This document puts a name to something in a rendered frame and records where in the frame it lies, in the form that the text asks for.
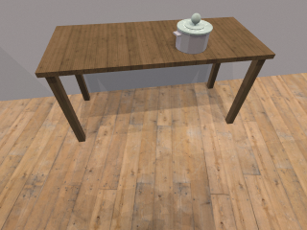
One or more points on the table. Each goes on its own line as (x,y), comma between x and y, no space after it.
(126,46)

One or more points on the knob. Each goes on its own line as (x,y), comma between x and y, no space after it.
(195,18)

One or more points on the pot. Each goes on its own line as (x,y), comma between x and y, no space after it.
(191,44)

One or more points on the lid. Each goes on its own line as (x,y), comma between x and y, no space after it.
(202,28)

